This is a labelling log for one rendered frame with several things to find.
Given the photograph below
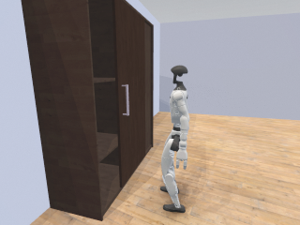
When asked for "robot left shin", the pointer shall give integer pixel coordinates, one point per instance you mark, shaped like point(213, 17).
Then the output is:
point(171, 186)

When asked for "handle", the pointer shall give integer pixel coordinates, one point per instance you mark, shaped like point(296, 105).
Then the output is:
point(127, 100)

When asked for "robot left upper arm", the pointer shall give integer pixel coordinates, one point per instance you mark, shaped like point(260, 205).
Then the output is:
point(179, 99)

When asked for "humanoid robot torso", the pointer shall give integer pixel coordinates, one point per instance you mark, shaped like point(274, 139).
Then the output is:
point(175, 114)

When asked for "left robot hand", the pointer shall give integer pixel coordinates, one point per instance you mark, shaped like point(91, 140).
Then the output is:
point(182, 154)

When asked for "wardrobe door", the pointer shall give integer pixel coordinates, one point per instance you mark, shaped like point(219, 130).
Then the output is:
point(147, 76)
point(129, 67)

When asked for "robot left forearm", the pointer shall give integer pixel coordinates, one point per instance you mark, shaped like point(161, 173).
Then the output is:
point(184, 132)

